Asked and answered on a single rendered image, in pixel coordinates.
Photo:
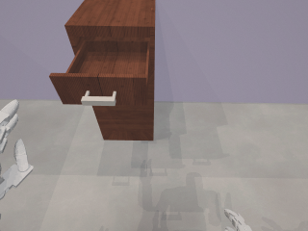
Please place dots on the drawer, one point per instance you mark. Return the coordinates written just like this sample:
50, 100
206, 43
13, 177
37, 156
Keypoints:
104, 66

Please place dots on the cabinet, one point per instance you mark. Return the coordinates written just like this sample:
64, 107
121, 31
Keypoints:
124, 20

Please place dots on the handle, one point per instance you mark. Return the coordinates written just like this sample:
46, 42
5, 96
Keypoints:
98, 100

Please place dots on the right robot hand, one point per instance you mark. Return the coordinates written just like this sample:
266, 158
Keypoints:
237, 221

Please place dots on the left robot hand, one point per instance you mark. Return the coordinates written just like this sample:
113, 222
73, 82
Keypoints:
16, 173

